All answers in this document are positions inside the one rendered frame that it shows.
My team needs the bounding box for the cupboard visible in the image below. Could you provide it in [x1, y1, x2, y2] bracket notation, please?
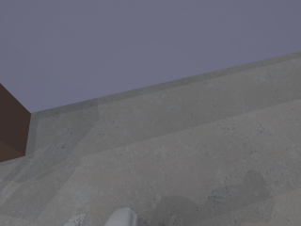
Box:
[0, 83, 31, 163]

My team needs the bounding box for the left robot thigh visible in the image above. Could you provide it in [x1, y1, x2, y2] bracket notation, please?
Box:
[103, 208, 137, 226]

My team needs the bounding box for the left robot hand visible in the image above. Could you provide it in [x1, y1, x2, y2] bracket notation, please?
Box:
[64, 214, 87, 226]

